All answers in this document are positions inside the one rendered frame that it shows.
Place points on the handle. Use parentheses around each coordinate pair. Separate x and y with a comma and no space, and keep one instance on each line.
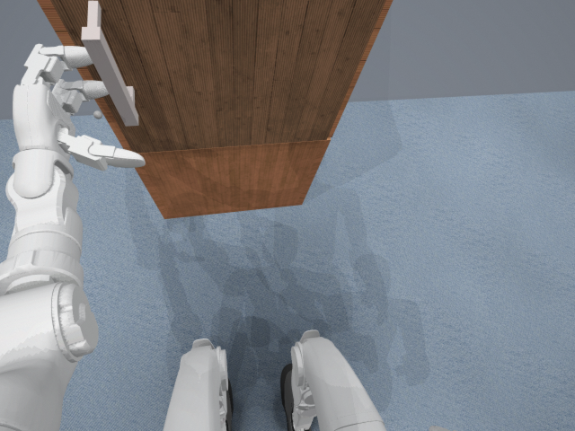
(98,49)

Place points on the cupboard door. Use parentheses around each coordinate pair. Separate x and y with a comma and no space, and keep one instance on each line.
(220,73)

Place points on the robot left upper arm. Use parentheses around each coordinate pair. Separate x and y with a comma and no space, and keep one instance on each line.
(44,332)

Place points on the robot right foot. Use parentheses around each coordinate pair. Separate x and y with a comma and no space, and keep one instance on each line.
(287,396)

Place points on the robot left forearm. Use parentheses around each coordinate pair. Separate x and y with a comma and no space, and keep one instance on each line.
(46,244)

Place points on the left robot hand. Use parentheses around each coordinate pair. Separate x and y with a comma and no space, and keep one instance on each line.
(38,113)

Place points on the left robot thigh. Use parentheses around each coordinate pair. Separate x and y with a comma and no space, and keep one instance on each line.
(201,379)

